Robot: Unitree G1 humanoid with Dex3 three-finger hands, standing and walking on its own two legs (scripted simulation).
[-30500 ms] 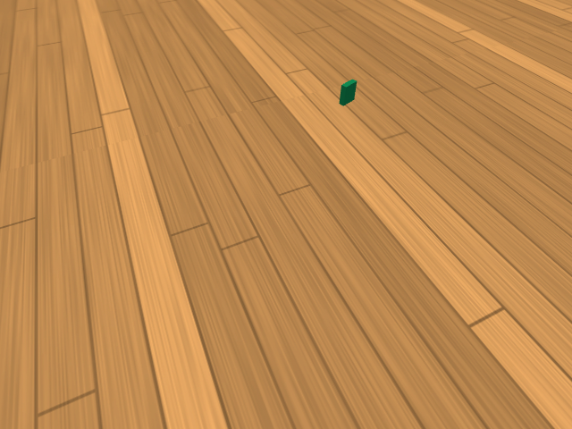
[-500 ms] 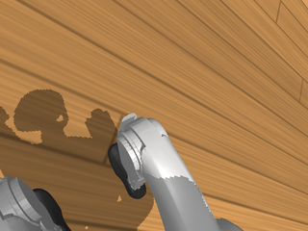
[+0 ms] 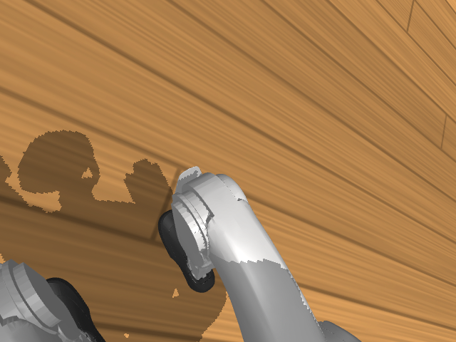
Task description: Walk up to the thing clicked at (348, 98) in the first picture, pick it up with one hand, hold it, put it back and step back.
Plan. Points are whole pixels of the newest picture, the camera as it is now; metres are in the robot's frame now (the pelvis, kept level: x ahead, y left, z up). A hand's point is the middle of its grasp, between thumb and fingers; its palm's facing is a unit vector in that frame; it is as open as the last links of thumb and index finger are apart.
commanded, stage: withdraw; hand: left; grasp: from the side
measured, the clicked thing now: out of the picture +0.47 +0.34 -0.27
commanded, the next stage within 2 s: home in 0.76 s
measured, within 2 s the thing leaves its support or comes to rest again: neither
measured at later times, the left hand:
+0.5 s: hand out of the picture +0.47 +0.34 -0.09, palm faces -0.31 -0.35 -0.88, open 13.1 cm
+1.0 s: hand out of the picture +0.47 +0.30 -0.16, palm faces -0.53 -0.12 -0.84, open 11.9 cm
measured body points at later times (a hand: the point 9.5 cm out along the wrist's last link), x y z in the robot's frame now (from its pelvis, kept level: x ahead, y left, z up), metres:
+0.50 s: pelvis +0.00 +0.00 +0.02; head +0.23 +0.06 +0.41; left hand +0.49 +0.35 -0.04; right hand +0.05 -0.25 -0.09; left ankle +0.07 +0.14 -0.30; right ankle +0.12 -0.11 -0.30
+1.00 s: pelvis -0.01 +0.00 +0.01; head +0.26 +0.09 +0.36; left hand +0.49 +0.30 -0.11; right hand +0.03 -0.27 -0.08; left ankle +0.07 +0.14 -0.30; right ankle +0.12 -0.11 -0.30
